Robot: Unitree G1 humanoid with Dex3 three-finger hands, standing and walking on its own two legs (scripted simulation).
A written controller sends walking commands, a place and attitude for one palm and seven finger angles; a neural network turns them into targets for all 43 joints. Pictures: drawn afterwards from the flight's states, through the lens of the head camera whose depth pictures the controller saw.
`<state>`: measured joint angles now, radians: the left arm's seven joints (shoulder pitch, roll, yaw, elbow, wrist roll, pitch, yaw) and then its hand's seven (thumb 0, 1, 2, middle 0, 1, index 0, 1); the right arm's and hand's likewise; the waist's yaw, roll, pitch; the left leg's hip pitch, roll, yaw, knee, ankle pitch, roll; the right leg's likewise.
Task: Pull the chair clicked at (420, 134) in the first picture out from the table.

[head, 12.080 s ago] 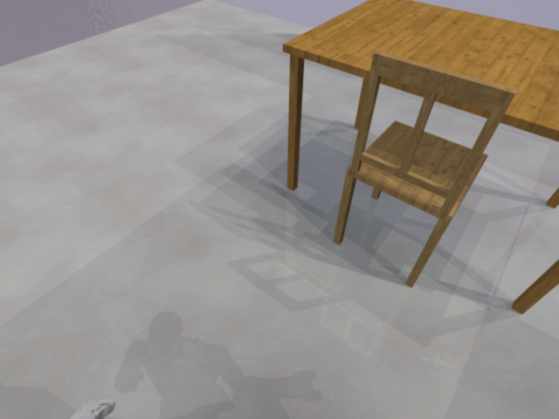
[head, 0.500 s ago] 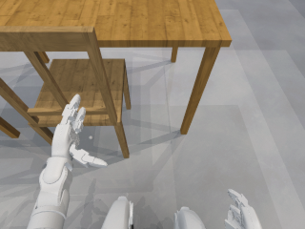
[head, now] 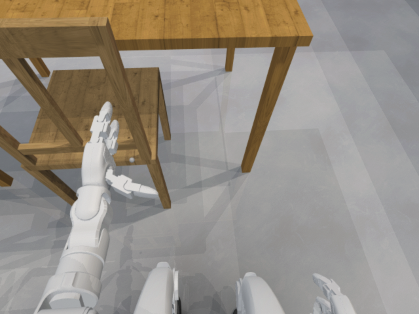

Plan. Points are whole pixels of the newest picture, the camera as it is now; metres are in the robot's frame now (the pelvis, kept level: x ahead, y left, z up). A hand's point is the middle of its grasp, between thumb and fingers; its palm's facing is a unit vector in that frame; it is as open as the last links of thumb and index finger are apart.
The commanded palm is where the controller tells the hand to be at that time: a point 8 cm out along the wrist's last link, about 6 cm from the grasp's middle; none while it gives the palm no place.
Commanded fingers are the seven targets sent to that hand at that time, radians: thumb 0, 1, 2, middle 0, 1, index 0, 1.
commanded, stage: aim the fingers beside a spindle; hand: left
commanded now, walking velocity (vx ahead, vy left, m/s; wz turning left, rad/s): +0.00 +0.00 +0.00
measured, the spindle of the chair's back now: (51, 108) +0.53 +0.35 +0.02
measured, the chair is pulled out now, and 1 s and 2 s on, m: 0.00 0.00 0.00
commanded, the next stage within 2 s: none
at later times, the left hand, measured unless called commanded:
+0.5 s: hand (132, 166) +0.38 +0.15 +0.03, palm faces +0.03 -1.00 -0.02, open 17.0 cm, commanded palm +0.36 +0.20 +0.03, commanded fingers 0.00 -0.50 0.30 -0.06 -0.08 -0.06 -0.08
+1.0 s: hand (140, 164) +0.38 +0.14 +0.04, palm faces +0.02 -1.00 -0.03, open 16.9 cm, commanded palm +0.36 +0.20 +0.03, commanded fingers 0.00 -0.50 0.30 -0.06 -0.08 -0.06 -0.08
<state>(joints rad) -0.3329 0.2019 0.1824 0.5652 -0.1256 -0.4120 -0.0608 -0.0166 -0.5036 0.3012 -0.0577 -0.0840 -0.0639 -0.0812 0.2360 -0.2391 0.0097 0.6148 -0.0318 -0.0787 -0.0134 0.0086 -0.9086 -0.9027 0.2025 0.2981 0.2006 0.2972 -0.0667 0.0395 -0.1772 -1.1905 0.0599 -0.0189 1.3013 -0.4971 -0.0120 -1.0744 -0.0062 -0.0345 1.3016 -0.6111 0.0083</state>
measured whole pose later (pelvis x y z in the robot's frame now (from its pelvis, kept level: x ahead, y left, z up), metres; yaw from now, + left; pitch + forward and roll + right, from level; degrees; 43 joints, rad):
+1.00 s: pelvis +0.00 +0.00 +0.00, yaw +0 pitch +22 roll -2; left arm -0.29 0.17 0.14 0.54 -0.11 -0.44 -0.04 -0.02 -0.50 0.30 -0.06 -0.08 -0.06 -0.08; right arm 0.23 -0.23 0.00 0.61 -0.03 -0.02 0.00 0.01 -0.91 -0.90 0.20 0.30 0.20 0.30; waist -0.06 0.04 -0.19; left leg -1.18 0.06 -0.01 1.30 -0.50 -0.01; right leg -1.07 -0.01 -0.03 1.30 -0.61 0.01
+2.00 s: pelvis +0.00 +0.00 +0.00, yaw +0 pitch +22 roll -2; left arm -0.33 0.20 0.16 0.59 -0.12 -0.42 -0.05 -0.02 -0.50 0.30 -0.06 -0.08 -0.06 -0.08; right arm 0.23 -0.23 0.01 0.61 -0.02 0.00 0.00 0.01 -0.91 -0.90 0.20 0.30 0.20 0.30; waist -0.07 0.04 -0.19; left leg -1.18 0.06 -0.01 1.29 -0.50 0.00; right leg -1.06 -0.01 -0.03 1.29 -0.61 0.02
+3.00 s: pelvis +0.00 +0.00 +0.00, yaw +0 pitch +22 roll -2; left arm -0.30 0.22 0.18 0.55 -0.13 -0.45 -0.04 -0.02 -0.50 0.30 -0.06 -0.08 -0.07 -0.08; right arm 0.21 -0.23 0.01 0.60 -0.02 -0.01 -0.01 0.01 -0.91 -0.90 0.20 0.30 0.20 0.30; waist -0.06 0.04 -0.18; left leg -1.18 0.06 -0.02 1.30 -0.50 -0.01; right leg -1.06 0.00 -0.03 1.30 -0.62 0.01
